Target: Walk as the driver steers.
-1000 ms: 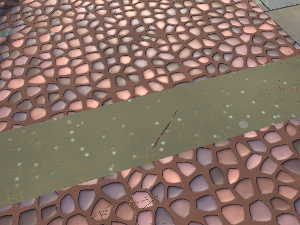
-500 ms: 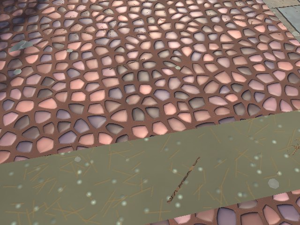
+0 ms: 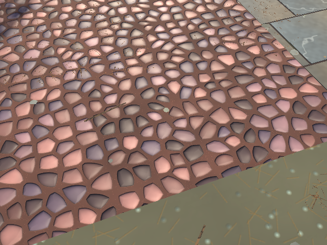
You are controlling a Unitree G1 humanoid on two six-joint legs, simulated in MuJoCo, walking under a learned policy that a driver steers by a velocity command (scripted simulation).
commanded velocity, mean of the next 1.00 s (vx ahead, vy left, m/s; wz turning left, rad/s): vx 0.40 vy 0.00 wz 0.28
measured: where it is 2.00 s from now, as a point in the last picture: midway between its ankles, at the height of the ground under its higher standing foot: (153, 227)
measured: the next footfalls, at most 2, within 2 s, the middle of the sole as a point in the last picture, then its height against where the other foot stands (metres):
right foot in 0.04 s outside the picture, level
left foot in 0.62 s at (140, 243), level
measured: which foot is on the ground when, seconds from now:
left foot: down 0.00-0.06, up 0.08-0.60, down 0.62-1.00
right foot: up 0.00-0.02, down 0.04-0.64, up 0.66-1.00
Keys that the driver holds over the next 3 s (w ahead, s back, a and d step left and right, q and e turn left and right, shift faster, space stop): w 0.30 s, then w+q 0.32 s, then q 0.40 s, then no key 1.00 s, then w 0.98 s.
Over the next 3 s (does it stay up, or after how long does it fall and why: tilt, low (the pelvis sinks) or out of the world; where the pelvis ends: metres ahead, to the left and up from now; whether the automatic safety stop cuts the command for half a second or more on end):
stays up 0.92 0.20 0.01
